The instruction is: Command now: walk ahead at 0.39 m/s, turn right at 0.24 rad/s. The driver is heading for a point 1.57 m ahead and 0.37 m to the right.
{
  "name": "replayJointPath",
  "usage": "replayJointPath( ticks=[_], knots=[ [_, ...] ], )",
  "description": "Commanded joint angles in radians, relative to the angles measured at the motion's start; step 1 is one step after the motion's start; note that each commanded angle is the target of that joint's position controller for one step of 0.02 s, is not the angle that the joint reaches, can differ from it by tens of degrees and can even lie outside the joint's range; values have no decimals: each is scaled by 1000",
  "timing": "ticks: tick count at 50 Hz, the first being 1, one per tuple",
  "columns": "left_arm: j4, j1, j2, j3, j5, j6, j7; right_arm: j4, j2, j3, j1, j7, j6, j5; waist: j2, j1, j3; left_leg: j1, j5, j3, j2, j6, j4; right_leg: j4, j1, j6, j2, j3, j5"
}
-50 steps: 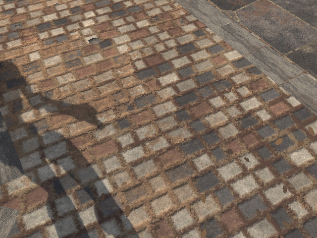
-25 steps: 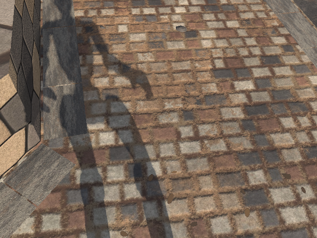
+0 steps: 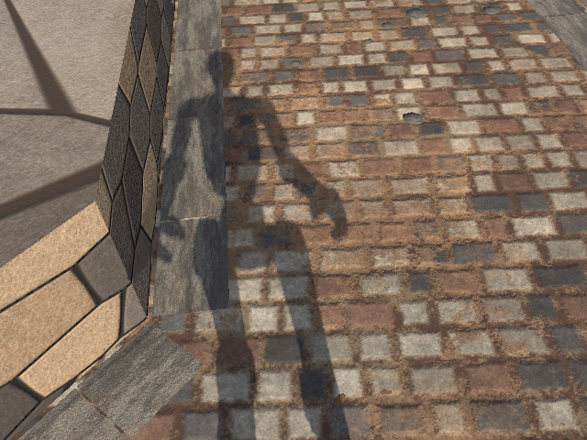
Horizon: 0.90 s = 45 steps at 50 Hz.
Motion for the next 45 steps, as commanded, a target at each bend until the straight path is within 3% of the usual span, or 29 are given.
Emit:
replayJointPath(
  ticks=[1,3,6,8,10,12,14,15,16,17,18,19,20,21,23,26,31,35,37,38,39,40,41,42,43,44,45],
  knots=[
    [-53,68,172,39,-2,-11,13,-124,-137,-45,-147,6,-65,-6,-170,42,129,-508,88,-21,80,-10,144,-344,286,-207,-319,537,-188],
    [-56,89,150,31,-7,4,30,-128,-103,-41,-178,17,-77,-24,-156,45,95,-437,190,4,82,-36,47,-340,276,-175,-250,411,30],
    [-56,96,150,32,-8,25,51,-126,-34,-19,-232,30,-81,-20,-165,55,79,-281,300,56,39,-82,-152,-326,176,-153,-180,280,206],
    [-52,116,168,39,-11,34,58,-129,-23,-15,-278,36,-82,-12,-175,70,84,-183,360,64,16,-96,-266,-312,108,-142,-169,260,228],
    [-48,140,183,46,-19,40,59,-132,-46,-23,-300,38,-83,-1,-182,74,83,-106,400,55,4,-98,-329,-296,76,-136,-188,293,222],
    [-50,132,194,52,-28,42,60,-129,-81,-37,-281,35,-85,8,-196,47,78,-33,412,25,13,-82,-375,-274,76,-116,-216,344,221],
    [-59,101,189,54,-27,43,59,-108,-120,-57,-195,25,-87,11,-200,-18,48,104,396,27,20,-44,-429,-195,67,-83,-212,350,313],
    [-67,93,167,49,-20,41,55,-86,-150,-75,-98,15,-88,6,-185,-70,-14,252,390,27,36,-14,-456,-72,36,-54,-164,316,395],
    [-93,77,108,30,0,38,50,-67,-199,-91,62,3,-86,-8,-112,-145,-158,500,311,-98,175,49,-436,190,-75,-21,-105,265,294],
    [-130,189,-5,-4,-14,28,53,-36,-291,-108,165,5,-72,-31,217,-104,-331,804,80,-546,438,197,-513,543,-379,41,40,143,-171],
    [-117,207,82,12,-42,25,55,-31,-208,-90,147,14,-69,-26,246,-94,-276,736,-105,-723,475,222,-618,710,-511,50,-20,152,-245],
    [-118,116,153,33,-47,29,53,-36,-139,-71,84,11,-68,-18,142,-101,-118,608,-83,-566,433,189,-628,756,-555,46,-68,138,-155],
    [-123,58,154,35,-35,33,53,-31,-110,-61,39,9,-65,-18,66,-89,-38,497,67,-412,387,168,-629,746,-533,48,-105,108,-79],
    [-131,23,140,35,-21,34,48,-19,-81,-53,11,10,-63,-23,45,-73,13,408,185,-311,343,159,-649,709,-512,51,-127,104,-33],
    [-142,10,107,35,-24,47,35,-5,-68,-50,-23,7,-69,-32,83,-39,48,305,296,-178,301,148,-698,666,-452,53,-158,91,14],
    [-172,-42,66,21,-16,60,27,26,-95,-61,-27,7,-82,-20,46,-27,84,261,412,-76,315,174,-747,575,-482,71,-168,74,55],
    [-210,-170,55,5,-10,43,-4,60,-151,-73,-29,2,-75,-13,9,-59,102,273,519,107,287,147,-755,285,-433,66,-157,20,308],
    [-260,-279,69,7,-14,40,-25,97,-196,-85,30,1,-59,7,-4,-86,122,366,578,175,313,112,-723,145,-404,21,-131,-35,306],
    [-276,-274,97,20,-9,45,-29,105,-224,-92,41,-1,-44,14,14,-62,92,424,834,213,320,92,-626,115,-341,-17,-81,-82,217],
    [-272,-227,122,35,-6,50,-28,106,-242,-97,45,-4,-36,18,32,-27,47,441,1008,234,315,80,-523,114,-259,-41,-41,-114,164],
    [-245,-101,160,59,-8,56,-23,104,-245,-96,38,-7,-27,22,29,50,-24,410,1114,264,295,60,-344,79,-88,-73,7,-139,167],
    [-201,75,218,93,-13,67,-7,96,-215,-82,53,-11,-26,16,-1,134,-113,256,1031,279,260,25,-98,57,189,-112,25,-102,196],
    [-194,127,338,117,-22,72,12,49,-88,-40,147,-4,-36,-34,-272,67,-211,-161,214,269,134,-39,295,44,563,-250,-237,347,166],
    [-236,125,307,95,-19,53,5,36,-90,-20,142,9,-68,-25,-269,71,-419,-332,-146,32,18,-49,498,-164,680,-379,-402,825,-73],
    [-217,111,218,69,-5,39,-4,33,-185,-47,32,19,-81,26,-140,115,-307,-412,-52,-25,80,-31,521,-227,594,-301,-384,704,-101],
    [-207,61,198,61,-2,30,-4,15,-171,-40,-13,19,-86,39,-121,85,-163,-424,31,0,123,-16,457,-231,440,-262,-356,559,-33],
    [-205,-8,162,48,1,24,-2,28,-156,-36,-21,10,-83,21,-59,43,-84,-379,101,9,172,-18,382,-229,289,-228,-319,434,93]
  ],
)
Velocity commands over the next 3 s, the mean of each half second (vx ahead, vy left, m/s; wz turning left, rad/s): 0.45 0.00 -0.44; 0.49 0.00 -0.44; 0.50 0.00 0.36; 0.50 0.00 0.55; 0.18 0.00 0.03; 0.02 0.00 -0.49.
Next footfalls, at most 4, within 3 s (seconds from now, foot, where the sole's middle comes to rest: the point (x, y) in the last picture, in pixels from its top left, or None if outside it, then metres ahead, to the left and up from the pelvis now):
0.32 left None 0.30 0.13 -0.77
0.80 right None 0.50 -0.23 -0.77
1.36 left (389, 309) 0.87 -0.17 -0.77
1.82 right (471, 242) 1.10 -0.43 -0.77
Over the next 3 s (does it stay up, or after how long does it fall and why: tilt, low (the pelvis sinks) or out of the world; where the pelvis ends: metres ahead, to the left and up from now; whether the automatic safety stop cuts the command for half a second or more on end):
stays up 1.19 -0.33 0.01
